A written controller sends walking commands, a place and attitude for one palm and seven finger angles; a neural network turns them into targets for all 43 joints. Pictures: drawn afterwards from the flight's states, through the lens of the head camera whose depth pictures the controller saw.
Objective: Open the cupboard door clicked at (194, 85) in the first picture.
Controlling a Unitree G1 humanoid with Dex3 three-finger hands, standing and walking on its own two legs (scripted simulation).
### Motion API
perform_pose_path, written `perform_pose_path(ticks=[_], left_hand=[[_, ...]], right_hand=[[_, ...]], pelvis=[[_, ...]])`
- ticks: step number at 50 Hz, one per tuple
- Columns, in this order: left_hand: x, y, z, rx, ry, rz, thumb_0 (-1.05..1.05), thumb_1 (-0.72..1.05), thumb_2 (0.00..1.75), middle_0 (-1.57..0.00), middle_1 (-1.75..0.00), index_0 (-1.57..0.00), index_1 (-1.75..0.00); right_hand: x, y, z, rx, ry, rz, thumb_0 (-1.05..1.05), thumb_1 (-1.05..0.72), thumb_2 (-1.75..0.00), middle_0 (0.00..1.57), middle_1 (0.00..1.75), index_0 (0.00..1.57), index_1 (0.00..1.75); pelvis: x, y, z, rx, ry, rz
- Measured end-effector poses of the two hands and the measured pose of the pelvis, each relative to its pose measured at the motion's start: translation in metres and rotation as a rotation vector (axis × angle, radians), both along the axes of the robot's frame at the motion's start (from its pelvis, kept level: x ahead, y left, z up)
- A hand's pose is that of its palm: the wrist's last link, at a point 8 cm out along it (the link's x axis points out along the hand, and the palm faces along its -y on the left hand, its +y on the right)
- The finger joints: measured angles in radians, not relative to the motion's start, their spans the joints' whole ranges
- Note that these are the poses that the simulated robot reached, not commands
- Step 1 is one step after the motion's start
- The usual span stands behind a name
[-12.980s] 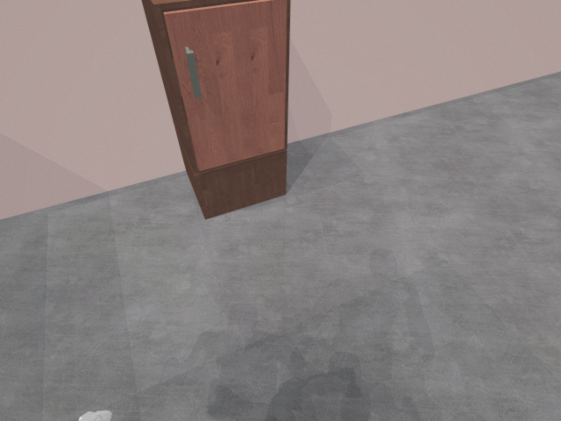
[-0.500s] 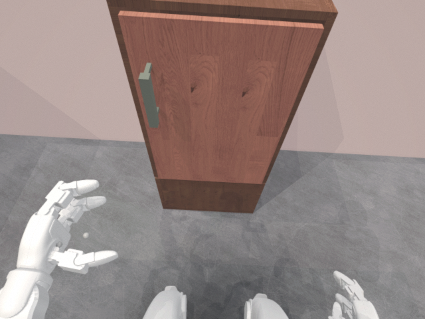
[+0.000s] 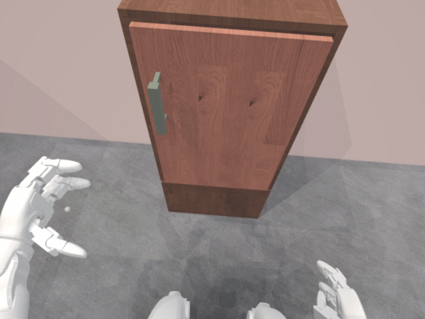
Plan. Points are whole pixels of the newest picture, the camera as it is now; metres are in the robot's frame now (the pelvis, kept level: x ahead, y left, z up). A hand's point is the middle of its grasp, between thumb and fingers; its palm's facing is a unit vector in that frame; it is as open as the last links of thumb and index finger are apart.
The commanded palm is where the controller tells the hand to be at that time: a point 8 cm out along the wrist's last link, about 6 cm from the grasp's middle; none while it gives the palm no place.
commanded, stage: raise the hand with hooked fingers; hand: left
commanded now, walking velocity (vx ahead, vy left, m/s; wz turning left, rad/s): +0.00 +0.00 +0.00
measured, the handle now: (159, 104) +0.56 +0.17 +0.04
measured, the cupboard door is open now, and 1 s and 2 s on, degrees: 0 0 0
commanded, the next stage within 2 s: move the hooked fingers beside the handle in 0.56 s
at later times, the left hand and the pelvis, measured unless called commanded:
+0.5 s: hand (76, 203) +0.29 +0.26 +0.06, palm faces +0.00 -1.00 -0.06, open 14.0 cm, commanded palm +0.26 +0.31 +0.06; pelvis +0.00 -0.01 +0.00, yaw -1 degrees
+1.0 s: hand (92, 179) +0.34 +0.25 +0.06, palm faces -0.04 -1.00 -0.03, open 14.0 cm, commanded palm +0.32 +0.30 +0.06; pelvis +0.00 -0.01 +0.00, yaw -1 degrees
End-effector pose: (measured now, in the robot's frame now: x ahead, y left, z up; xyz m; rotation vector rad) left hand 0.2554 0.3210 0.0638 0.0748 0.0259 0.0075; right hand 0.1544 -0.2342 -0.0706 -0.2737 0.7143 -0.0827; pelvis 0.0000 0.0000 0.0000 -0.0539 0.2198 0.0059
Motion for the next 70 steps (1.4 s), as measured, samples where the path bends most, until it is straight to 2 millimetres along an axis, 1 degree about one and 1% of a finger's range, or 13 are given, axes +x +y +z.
perform_pose_path(ticks=[7, 12, 16, 21, 31, 38, 41, 45, 49, 53, 62, 70], left_hand=[[0.014, 0.005, 0.005, -0.012, -0.001, -0.004, -0.02, -0.5, 0.3, -0.3, -1.2, -0.3, -1.2], [0.017, -0.002, 0.003, -0.015, 0.008, -0.023, -0.02, -0.5, 0.3, -0.3, -1.2, -0.3, -1.2], [0.016, -0.007, 0.0, -0.016, 0.007, -0.02, -0.02, -0.5, 0.3, -0.3, -1.2, -0.3, -1.2], [0.013, -0.009, 0.0, -0.015, -0.004, -0.006, -0.02, -0.5, 0.3, -0.3, -1.2, -0.3, -1.2], [0.01, -0.01, 0.002, -0.019, -0.006, -0.005, -0.02, -0.5, 0.3, -0.3, -1.2, -0.3, -1.2], [0.012, -0.008, -0.001, -0.027, -0.004, -0.002, -0.02, -0.5, 0.3, -0.3, -1.2, -0.3, -1.2], [0.022, -0.008, -0.004, -0.036, -0.008, 0.0, -0.02, -0.5, 0.3, -0.3, -1.2, -0.3, -1.2], [0.04, -0.014, -0.004, -0.038, -0.013, -0.026, -0.02, -0.5, 0.3, -0.3, -1.2, -0.3, -1.2], [0.059, -0.02, -0.004, -0.041, -0.007, -0.043, -0.02, -0.5, 0.3, -0.3, -1.2, -0.3, -1.2], [0.074, -0.021, -0.004, -0.042, 0.0, -0.036, -0.02, -0.5, 0.3, -0.3, -1.2, -0.3, -1.2], [0.098, -0.018, -0.006, -0.043, -0.001, -0.024, -0.02, -0.5, 0.3, -0.3, -1.2, -0.3, -1.2], [0.122, -0.02, -0.013, -0.054, 0.003, -0.027, -0.02, -0.5, 0.3, -0.3, -1.2, -0.3, -1.2]], right_hand=[[-0.018, -0.019, 0.0, -0.028, 0.049, -0.047, 0.01, -0.9, -0.9, 0.2, 0.3, 0.21, 0.31], [-0.027, -0.03, 0.002, -0.039, 0.066, -0.071, 0.01, -0.9, -0.9, 0.2, 0.3, 0.21, 0.3], [-0.031, -0.034, 0.003, -0.041, 0.07, -0.081, 0.01, -0.9, -0.9, 0.2, 0.3, 0.21, 0.3], [-0.03, -0.033, 0.001, -0.034, 0.067, -0.08, 0.01, -0.9, -0.9, 0.2, 0.3, 0.21, 0.3], [-0.018, -0.026, 0.0, -0.009, 0.036, -0.059, 0.01, -0.9, -0.9, 0.2, 0.3, 0.21, 0.3], [-0.013, -0.025, 0.0, -0.018, 0.025, -0.046, 0.01, -0.9, -0.9, 0.2, 0.3, 0.21, 0.3], [-0.014, -0.026, -0.002, -0.03, 0.036, -0.043, 0.01, -0.9, -0.9, 0.2, 0.3, 0.21, 0.3], [-0.019, -0.027, -0.006, -0.041, 0.057, -0.053, 0.01, -0.9, -0.9, 0.2, 0.3, 0.21, 0.3], [-0.028, -0.028, -0.008, -0.042, 0.085, -0.075, 0.01, -0.9, -0.9, 0.2, 0.3, 0.21, 0.3], [-0.04, -0.029, -0.01, -0.037, 0.121, -0.1, 0.01, -0.9, -0.9, 0.2, 0.3, 0.21, 0.3], [-0.066, -0.032, -0.018, -0.042, 0.231, -0.144, 0.01, -0.9, -0.9, 0.2, 0.3, 0.21, 0.3], [-0.079, -0.034, -0.024, -0.059, 0.299, -0.165, 0.01, -0.9, -0.9, 0.2, 0.3, 0.21, 0.3]], pelvis=[[0.001, -0.004, 0.003, 0.005, 0.0, -0.008], [0.002, -0.006, 0.005, 0.01, 0.003, -0.013], [0.001, -0.008, 0.005, 0.014, 0.003, -0.016], [0.0, -0.01, 0.005, 0.015, 0.0, -0.015], [-0.001, -0.012, 0.005, 0.016, -0.005, -0.011], [-0.002, -0.012, 0.003, 0.015, -0.003, -0.008], [-0.004, -0.012, 0.001, 0.012, 0.002, -0.004], [-0.005, -0.011, -0.001, 0.011, 0.011, -0.004], [-0.005, -0.009, -0.001, 0.012, 0.02, -0.011], [-0.003, -0.008, 0.0, 0.015, 0.03, -0.02], [0.0, -0.005, -0.001, 0.015, 0.052, -0.03], [0.0, -0.002, -0.005, 0.01, 0.074, -0.031]])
